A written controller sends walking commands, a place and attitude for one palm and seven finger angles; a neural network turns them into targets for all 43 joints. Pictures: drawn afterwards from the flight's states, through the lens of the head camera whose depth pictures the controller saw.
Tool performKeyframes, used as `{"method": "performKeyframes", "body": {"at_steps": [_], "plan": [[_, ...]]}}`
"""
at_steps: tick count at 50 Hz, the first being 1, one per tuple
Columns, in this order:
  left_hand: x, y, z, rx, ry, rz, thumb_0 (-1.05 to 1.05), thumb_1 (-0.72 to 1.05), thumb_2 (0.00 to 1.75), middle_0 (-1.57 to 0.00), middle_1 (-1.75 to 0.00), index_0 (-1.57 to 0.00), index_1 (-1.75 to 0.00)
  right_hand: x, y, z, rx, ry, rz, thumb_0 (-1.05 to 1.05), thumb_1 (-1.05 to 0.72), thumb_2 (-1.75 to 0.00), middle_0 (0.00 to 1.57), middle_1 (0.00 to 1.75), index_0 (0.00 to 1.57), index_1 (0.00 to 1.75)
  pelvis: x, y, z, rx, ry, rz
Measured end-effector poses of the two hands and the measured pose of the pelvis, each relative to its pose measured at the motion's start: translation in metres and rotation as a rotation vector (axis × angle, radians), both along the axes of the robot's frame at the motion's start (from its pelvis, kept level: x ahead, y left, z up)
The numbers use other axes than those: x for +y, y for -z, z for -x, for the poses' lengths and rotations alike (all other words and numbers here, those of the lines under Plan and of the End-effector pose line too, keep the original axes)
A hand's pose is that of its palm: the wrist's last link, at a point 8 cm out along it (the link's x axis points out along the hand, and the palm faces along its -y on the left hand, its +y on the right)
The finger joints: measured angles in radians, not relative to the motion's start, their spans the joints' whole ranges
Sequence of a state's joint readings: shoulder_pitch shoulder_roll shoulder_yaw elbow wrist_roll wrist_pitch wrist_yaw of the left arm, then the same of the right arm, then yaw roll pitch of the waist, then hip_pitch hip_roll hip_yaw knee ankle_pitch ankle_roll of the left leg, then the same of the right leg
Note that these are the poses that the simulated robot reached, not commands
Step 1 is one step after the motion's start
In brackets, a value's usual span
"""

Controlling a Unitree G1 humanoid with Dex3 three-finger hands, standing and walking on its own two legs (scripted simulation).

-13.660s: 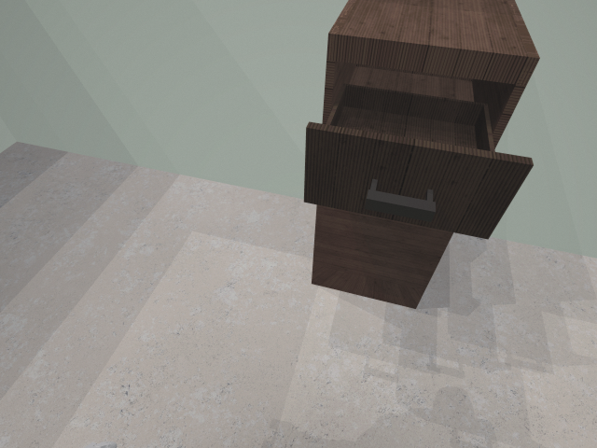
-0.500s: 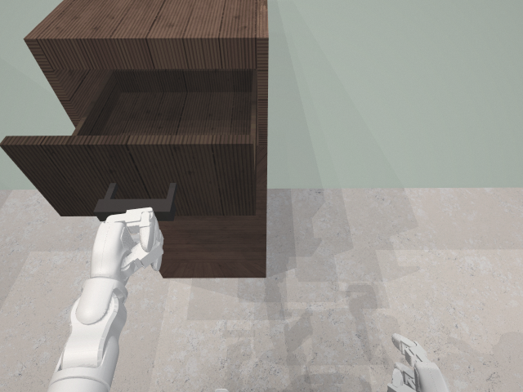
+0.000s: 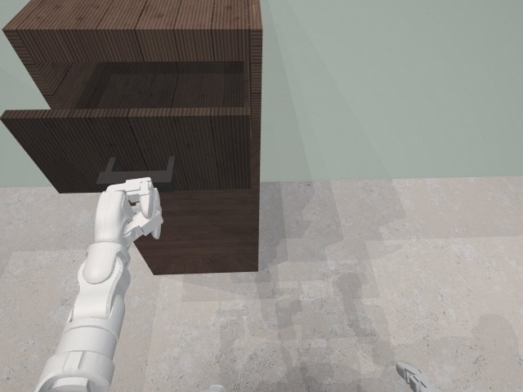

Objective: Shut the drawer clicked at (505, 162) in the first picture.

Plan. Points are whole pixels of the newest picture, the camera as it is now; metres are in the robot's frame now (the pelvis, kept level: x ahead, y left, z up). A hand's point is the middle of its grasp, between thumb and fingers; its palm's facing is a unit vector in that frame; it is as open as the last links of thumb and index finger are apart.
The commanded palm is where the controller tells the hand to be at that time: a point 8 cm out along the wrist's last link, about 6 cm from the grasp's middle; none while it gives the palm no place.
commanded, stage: push the drawer shut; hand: left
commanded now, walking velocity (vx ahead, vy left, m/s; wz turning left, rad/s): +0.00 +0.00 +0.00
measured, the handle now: (140, 172) +0.45 +0.21 +0.07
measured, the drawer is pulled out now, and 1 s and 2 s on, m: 0.15 0.02 0.00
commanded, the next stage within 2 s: pull the fist back off the drawer in 1.62 s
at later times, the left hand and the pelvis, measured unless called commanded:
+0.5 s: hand (163, 183) +0.43 +0.17 +0.07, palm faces +0.06 -1.00 -0.02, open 3.1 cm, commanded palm +0.41 +0.22 +0.07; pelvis -0.01 +0.01 -0.01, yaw +0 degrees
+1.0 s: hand (169, 153) +0.50 +0.17 +0.07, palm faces +0.08 -1.00 -0.01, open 3.1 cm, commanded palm +0.48 +0.22 +0.07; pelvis +0.00 +0.00 -0.02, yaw -1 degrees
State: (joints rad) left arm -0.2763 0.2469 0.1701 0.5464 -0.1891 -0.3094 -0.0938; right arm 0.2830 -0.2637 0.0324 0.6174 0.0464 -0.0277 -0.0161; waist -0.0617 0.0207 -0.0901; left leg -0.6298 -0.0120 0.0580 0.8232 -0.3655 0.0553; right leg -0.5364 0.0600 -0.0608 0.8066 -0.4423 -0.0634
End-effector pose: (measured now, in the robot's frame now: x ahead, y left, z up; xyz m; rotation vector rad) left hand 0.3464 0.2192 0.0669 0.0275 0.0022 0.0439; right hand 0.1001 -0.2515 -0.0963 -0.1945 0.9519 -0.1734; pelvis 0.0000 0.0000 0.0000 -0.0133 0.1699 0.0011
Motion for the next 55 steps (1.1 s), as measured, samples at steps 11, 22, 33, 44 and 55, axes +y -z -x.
{"method": "performKeyframes", "body": {"at_steps": [11,22,33,44,55], "plan": [[-0.001,0.0,-0.024,-0.001,-0.011,0.001,0.0,0.81,0.88,-1.4,-1.6,-1.4,-1.6,0.003,0.007,0.021,0.069,0.008,0.003,0.01,-0.91,-0.9,0.2,0.3,0.2,0.3,0.005,0.003,0.005,0.017,-0.005,0.006],[-0.001,-0.002,-0.051,0.007,-0.014,0.004,0.01,0.82,0.88,-1.4,-1.6,-1.4,-1.6,0.001,0.012,0.048,0.134,0.041,0.008,0.01,-0.91,-0.9,0.2,0.3,0.2,0.3,0.006,0.006,0.008,0.035,0.0,0.01],[0.002,-0.002,-0.08,0.012,-0.022,0.012,0.01,0.79,0.87,-1.4,-1.6,-1.4,-1.6,-0.004,0.017,0.078,0.222,0.078,0.02,0.01,-0.91,-0.9,0.2,0.3,0.2,0.3,0.005,0.011,0.009,0.07,0.006,0.014],[0.002,-0.002,-0.112,0.023,-0.029,0.017,0.0,0.8,0.87,-1.4,-1.6,-1.4,-1.6,-0.006,0.019,0.104,0.315,0.114,0.027,0.01,-0.91,-0.9,0.2,0.3,0.2,0.3,0.004,0.015,0.006,0.119,0.01,0.02],[0.0,-0.003,-0.14,0.031,-0.036,0.013,0.0,0.82,0.87,-1.4,-1.6,-1.4,-1.6,-0.002,0.019,0.119,0.391,0.137,0.019,0.0,-0.91,-0.9,0.2,0.3,0.2,0.3,0.005,0.018,0.0,0.159,0.014,0.025]]}}
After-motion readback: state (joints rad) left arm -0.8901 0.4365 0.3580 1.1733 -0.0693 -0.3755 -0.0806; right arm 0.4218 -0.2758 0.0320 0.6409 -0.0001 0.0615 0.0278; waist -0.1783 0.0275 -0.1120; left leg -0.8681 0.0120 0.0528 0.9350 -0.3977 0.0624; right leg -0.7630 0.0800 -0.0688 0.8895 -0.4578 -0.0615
